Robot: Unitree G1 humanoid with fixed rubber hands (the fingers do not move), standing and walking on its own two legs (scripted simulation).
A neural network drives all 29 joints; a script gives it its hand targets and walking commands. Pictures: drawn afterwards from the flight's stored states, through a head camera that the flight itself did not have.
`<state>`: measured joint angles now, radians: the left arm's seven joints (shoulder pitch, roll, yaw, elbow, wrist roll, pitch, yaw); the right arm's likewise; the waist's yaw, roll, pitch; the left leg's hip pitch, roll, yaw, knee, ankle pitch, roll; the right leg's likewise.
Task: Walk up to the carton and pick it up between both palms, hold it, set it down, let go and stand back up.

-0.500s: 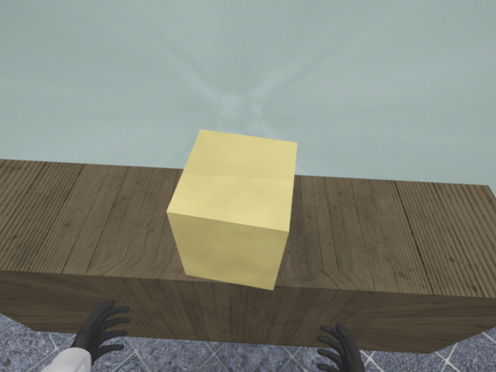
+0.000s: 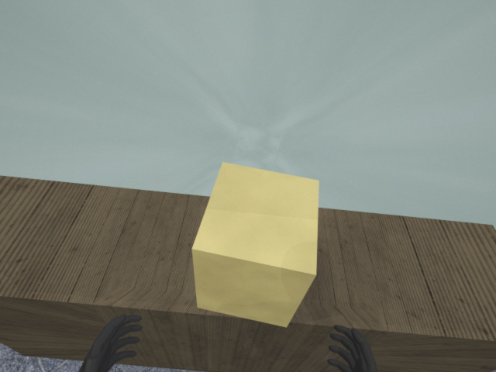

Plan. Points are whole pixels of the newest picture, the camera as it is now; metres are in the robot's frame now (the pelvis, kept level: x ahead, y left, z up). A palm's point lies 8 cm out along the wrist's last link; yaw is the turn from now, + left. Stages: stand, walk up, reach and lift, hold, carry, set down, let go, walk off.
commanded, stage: reach and lift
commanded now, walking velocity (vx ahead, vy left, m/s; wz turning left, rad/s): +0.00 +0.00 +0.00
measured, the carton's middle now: (255, 246) +0.39 -0.01 -0.08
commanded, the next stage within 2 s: none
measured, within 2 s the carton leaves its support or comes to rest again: neither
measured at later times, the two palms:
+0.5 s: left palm (99, 359) +0.16 +0.22 -0.05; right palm out of the picture +0.15 -0.20 -0.05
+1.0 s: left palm (115, 298) +0.24 +0.21 -0.02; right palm (371, 327) +0.22 -0.20 -0.02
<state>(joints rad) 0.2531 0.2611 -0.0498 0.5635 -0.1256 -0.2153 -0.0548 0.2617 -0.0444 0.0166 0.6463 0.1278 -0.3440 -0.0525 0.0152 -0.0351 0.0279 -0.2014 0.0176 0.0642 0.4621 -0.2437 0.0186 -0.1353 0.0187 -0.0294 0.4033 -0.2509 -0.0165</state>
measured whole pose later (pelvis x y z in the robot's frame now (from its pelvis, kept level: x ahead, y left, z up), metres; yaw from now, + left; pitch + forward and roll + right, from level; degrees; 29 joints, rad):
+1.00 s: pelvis +0.01 +0.00 +0.00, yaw +0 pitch -3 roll -1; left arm 0.04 0.28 -0.08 0.59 -0.20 -0.33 -0.05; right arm 0.05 -0.08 0.02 0.67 0.19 -0.41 -0.11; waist -0.01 -0.03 0.03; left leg -0.17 0.01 0.04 0.49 -0.28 0.01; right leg -0.10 0.03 -0.01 0.44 -0.28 -0.02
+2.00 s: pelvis +0.00 +0.00 +0.00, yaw -1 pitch +4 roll -1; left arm -0.64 0.28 0.05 0.84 -0.17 0.04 -0.03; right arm -0.52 -0.18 0.01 0.75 0.28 -0.01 -0.18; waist -0.05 -0.02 -0.05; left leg -0.29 0.02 0.04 0.43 -0.21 0.01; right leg -0.23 0.04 0.01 0.37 -0.21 -0.01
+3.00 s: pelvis -0.04 +0.00 -0.05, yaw +0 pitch +27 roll -2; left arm -1.01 0.26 -0.03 1.62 -0.19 -0.50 0.01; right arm -0.88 -0.15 0.01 1.44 0.33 -0.44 -0.11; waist -0.10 0.00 -0.27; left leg -1.02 0.01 -0.02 0.84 -0.30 0.01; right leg -0.96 0.03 -0.05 0.81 -0.33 -0.02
